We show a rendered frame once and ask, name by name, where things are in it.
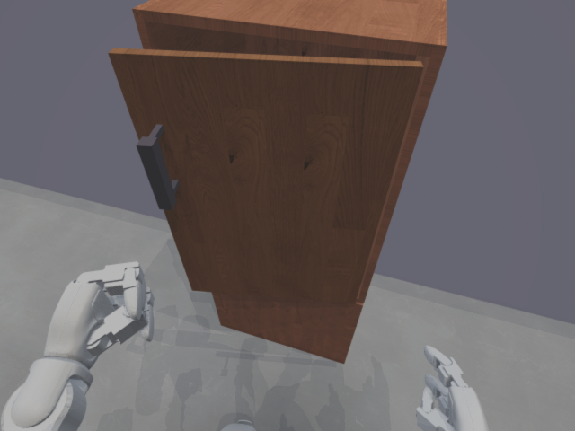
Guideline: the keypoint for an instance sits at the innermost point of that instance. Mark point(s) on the robot left forearm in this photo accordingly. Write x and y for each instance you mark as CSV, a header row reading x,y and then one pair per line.
x,y
51,399

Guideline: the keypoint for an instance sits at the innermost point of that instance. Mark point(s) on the robot right hand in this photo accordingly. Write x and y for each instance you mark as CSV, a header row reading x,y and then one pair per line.
x,y
459,404

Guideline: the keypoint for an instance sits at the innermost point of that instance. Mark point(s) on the handle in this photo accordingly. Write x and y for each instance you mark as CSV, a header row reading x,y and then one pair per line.
x,y
152,158

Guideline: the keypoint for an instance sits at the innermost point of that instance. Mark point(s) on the cupboard door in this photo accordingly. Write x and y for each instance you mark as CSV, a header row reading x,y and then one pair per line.
x,y
284,162

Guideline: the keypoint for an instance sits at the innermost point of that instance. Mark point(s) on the robot left hand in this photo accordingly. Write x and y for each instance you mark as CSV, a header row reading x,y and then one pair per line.
x,y
74,331

